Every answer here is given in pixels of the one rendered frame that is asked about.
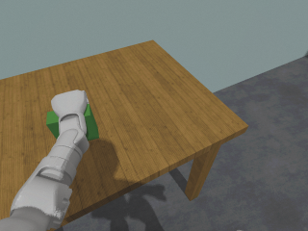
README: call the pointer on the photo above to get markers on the robot left upper arm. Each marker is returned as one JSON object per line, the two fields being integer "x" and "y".
{"x": 42, "y": 206}

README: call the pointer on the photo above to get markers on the left robot hand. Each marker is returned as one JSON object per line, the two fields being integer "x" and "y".
{"x": 74, "y": 100}

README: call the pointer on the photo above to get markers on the table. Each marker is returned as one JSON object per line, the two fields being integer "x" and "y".
{"x": 152, "y": 116}

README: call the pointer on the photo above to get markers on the sponge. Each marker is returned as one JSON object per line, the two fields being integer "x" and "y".
{"x": 52, "y": 122}

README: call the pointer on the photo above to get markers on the left robot forearm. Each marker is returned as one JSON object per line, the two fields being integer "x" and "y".
{"x": 65, "y": 155}

